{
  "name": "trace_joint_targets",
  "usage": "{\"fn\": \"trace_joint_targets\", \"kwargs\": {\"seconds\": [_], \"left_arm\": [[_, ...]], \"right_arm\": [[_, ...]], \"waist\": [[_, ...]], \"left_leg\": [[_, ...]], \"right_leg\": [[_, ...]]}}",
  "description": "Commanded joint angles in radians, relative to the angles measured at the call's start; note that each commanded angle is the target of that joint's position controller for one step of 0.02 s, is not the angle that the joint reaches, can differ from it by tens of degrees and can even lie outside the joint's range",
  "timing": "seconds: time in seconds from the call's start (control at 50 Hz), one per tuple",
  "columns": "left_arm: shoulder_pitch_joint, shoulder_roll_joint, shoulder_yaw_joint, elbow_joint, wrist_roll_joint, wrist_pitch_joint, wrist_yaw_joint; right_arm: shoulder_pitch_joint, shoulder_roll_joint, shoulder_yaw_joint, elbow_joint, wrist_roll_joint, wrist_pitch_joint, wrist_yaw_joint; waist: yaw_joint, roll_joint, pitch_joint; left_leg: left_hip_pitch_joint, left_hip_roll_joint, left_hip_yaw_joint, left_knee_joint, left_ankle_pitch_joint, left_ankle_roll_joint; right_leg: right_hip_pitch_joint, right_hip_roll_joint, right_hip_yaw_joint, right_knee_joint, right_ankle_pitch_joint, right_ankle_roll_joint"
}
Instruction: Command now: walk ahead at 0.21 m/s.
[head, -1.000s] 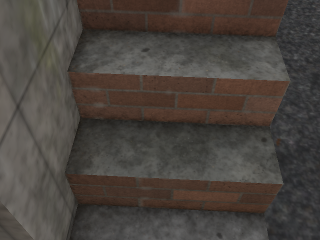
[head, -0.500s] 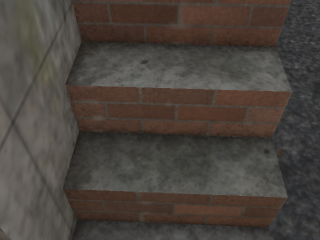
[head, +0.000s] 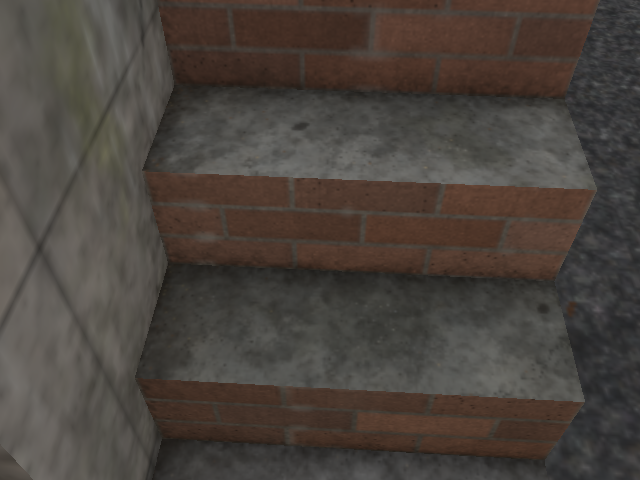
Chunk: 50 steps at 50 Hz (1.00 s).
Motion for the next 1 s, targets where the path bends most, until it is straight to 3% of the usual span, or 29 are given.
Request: {"fn": "trace_joint_targets", "kwargs": {"seconds": [0.02, 0.1, 0.14, 0.16, 0.22, 0.36, 0.42, 0.46, 0.6, 0.66, 0.74, 0.78, 0.8, 0.84, 0.92, 1.0], "left_arm": [[0.020, 0.129, 0.025, -0.014, 0.001, 0.005, 0.006], [0.009, 0.129, 0.027, 0.003, 0.006, 0.009, 0.008], [0.002, 0.119, 0.022, 0.010, 0.005, -0.006, 0.003], [-0.002, 0.111, 0.021, 0.007, 0.014, -0.006, -0.005], [0.008, 0.122, 0.023, 0.012, 0.011, -0.008, -0.011], [0.015, 0.135, 0.025, 0.025, 0.015, -0.014, 0.008], [0.025, 0.109, 0.019, 0.030, 0.015, -0.011, 0.015], [0.012, 0.106, 0.017, 0.025, 0.013, -0.013, 0.019], [0.028, 0.096, 0.015, 0.019, 0.007, -0.046, 0.011], [0.034, 0.078, 0.007, 0.009, 0.003, -0.061, -0.009], [0.077, 0.108, 0.017, 0.015, -0.010, -0.063, -0.026], [0.097, 0.111, 0.023, 0.013, -0.010, -0.056, -0.026], [0.105, 0.130, 0.029, 0.017, -0.023, -0.055, -0.018], [0.093, 0.140, 0.032, 0.006, -0.018, -0.039, -0.005], [0.060, 0.136, 0.034, -0.025, -0.013, -0.028, 0.003], [0.036, 0.110, 0.026, -0.043, -0.009, -0.032, 0.001]], "right_arm": [[0.024, -0.106, -0.021, -0.028, -0.003, -0.001, 0.000], [0.019, -0.105, -0.021, -0.013, -0.007, 0.002, 0.004], [0.032, -0.105, -0.022, -0.001, 0.000, 0.010, -0.010], [0.050, -0.105, -0.021, 0.017, 0.004, 0.011, -0.013], [0.060, -0.110, -0.021, 0.035, 0.000, 0.011, -0.017], [0.100, -0.124, -0.031, 0.070, 0.001, 0.009, -0.033], [0.106, -0.096, -0.023, 0.082, -0.001, 0.004, -0.033], [0.089, -0.107, -0.024, 0.080, 0.001, 0.001, -0.036], [0.123, -0.127, -0.041, 0.082, 0.013, -0.006, -0.047], [0.118, -0.112, -0.041, 0.069, 0.015, -0.002, -0.046], [0.120, -0.097, -0.038, 0.047, 0.014, -0.006, -0.036], [0.119, -0.085, -0.032, 0.040, 0.014, -0.010, -0.032], [0.113, -0.092, -0.035, 0.025, 0.012, -0.011, -0.030], [0.077, -0.067, -0.024, 0.003, 0.003, -0.022, -0.018], [0.081, -0.071, -0.016, -0.004, 0.006, -0.037, -0.010], [0.098, -0.114, -0.025, -0.006, 0.009, -0.026, -0.010]], "waist": [[-0.001, 0.001, -0.061], [0.000, 0.008, -0.020], [-0.004, 0.002, -0.006], [-0.010, -0.008, -0.004], [-0.004, -0.004, -0.004], [-0.010, -0.006, 0.030], [-0.006, 0.002, 0.011], [-0.005, 0.022, 0.028], [-0.021, 0.046, 0.050], [-0.016, 0.038, 0.061], [-0.014, -0.047, -0.010], [-0.010, -0.068, -0.034], [-0.008, -0.065, -0.039], [-0.003, -0.071, -0.027], [-0.014, -0.019, -0.043], [-0.027, 0.070, -0.082]], "left_leg": [[-0.006, 0.055, -0.036, -0.058, 0.481, -0.021], [-0.052, 0.049, -0.036, -0.091, 0.342, -0.021], [-0.052, 0.046, -0.037, -0.103, 0.291, -0.028], [-0.055, 0.052, -0.040, -0.105, 0.306, -0.012], [-0.065, 0.052, -0.039, -0.108, 0.275, -0.002], [-0.119, 0.044, -0.057, -0.130, 0.140, 0.011], [-0.136, 0.040, -0.063, -0.165, 0.028, 0.013], [-0.156, 0.040, -0.076, -0.194, -0.058, 0.014], [-0.098, 0.067, -0.131, -0.201, -0.100, 0.068], [-0.094, 0.077, -0.128, -0.159, -0.011, 0.089], [-0.096, 0.018, -0.026, -0.015, 0.226, 0.065], [-0.135, -0.001, 0.007, 0.051, 0.242, 0.047], [-0.149, -0.012, 0.018, 0.080, 0.216, 0.034], [-0.197, -0.012, 0.022, 0.126, 0.220, 0.022], [-0.173, 0.006, 0.012, 0.155, 0.323, 0.015], [-0.014, 0.037, -0.022, 0.104, 0.574, 0.035]], "right_leg": [[0.091, -0.054, 0.049, -0.044, 0.491, -0.037], [0.070, -0.051, 0.045, -0.073, 0.372, -0.029], [0.044, -0.054, 0.039, -0.083, 0.344, -0.017], [0.040, -0.053, 0.041, -0.072, 0.345, -0.020], [0.029, -0.052, 0.037, -0.074, 0.296, -0.016], [-0.016, -0.032, 0.038, -0.083, 0.174, -0.019], [0.008, -0.031, 0.040, -0.100, 0.136, -0.019], [0.001, -0.022, 0.032, -0.097, 0.108, -0.018], [-0.103, 0.004, -0.002, -0.026, 0.041, -0.026], [-0.120, -0.008, 0.000, -0.002, 0.074, -0.038], [-0.033, -0.018, 0.017, 0.033, 0.276, -0.070], [0.020, -0.027, 0.042, 0.040, 0.347, -0.099], [0.028, -0.028, 0.044, 0.040, 0.338, -0.108], [0.045, -0.043, 0.092, 0.022, 0.376, -0.138], [0.055, -0.056, 0.108, 0.038, 0.524, -0.165], [-0.027, 0.002, 0.011, 0.126, 0.564, -0.108]]}}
